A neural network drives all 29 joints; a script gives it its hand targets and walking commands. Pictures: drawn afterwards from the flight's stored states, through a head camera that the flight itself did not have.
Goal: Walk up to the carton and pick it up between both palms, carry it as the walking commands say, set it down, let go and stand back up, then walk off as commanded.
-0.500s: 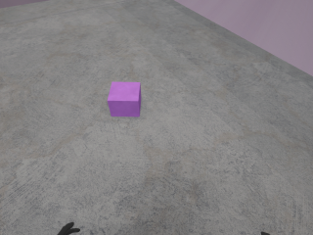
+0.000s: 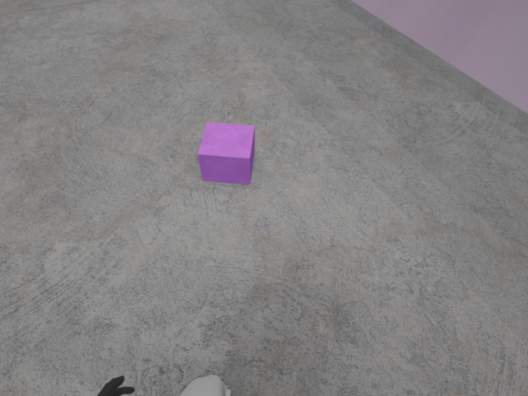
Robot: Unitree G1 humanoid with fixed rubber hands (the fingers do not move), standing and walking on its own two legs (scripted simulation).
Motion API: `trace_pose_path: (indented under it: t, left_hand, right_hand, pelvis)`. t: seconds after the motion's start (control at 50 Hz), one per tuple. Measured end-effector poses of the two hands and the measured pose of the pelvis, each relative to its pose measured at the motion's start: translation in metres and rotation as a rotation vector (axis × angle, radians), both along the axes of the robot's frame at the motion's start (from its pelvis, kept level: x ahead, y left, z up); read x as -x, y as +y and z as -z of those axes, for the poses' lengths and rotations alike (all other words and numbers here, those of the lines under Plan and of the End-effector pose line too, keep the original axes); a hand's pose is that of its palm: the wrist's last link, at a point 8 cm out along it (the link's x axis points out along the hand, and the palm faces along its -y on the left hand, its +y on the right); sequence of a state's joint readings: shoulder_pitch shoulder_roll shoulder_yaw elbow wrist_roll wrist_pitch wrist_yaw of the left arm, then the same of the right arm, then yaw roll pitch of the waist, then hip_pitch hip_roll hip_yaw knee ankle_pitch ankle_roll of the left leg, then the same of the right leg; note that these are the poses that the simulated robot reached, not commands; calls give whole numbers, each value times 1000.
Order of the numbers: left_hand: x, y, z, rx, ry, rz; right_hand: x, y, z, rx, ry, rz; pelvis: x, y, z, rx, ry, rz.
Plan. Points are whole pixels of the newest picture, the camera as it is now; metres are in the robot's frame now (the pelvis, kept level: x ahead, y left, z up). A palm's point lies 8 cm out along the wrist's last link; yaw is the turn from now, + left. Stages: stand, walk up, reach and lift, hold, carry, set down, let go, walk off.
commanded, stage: walk up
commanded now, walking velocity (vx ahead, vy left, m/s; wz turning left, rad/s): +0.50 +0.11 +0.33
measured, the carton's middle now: (228, 153) +1.24 +0.24 -0.68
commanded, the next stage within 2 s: none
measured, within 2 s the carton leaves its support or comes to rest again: neither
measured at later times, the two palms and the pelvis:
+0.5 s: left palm (72, 311) +0.26 +0.38 -0.15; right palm out of the picture +0.11 -0.14 -0.09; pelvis +0.17 +0.13 +0.00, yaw +6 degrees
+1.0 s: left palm (84, 254) +0.38 +0.42 -0.17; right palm (307, 182) +0.59 -0.07 -0.12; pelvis +0.43 +0.16 -0.02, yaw +9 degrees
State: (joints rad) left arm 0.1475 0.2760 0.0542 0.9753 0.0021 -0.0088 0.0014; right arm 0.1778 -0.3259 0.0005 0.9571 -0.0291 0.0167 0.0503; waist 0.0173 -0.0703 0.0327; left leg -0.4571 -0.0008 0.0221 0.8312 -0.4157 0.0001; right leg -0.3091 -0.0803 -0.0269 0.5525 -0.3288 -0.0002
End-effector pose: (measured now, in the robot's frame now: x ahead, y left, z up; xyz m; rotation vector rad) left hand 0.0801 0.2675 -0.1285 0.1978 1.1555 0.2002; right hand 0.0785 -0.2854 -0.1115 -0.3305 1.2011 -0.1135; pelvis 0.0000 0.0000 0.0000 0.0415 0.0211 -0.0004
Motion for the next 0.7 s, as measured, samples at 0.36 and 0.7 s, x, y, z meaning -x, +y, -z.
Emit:
trace_pose_path:
  t: [0.36,0.7]
  left_hand:
    - [-48,113,22,70,103,-68]
    - [-322,111,37,141,-65,64]
  right_hand:
    - [-75,141,-1,-1,28,15]
    - [-77,161,-13,86,425,212]
  pelvis:
    - [-109,116,2,93,-30,-70]
    - [-273,132,16,107,2,-112]
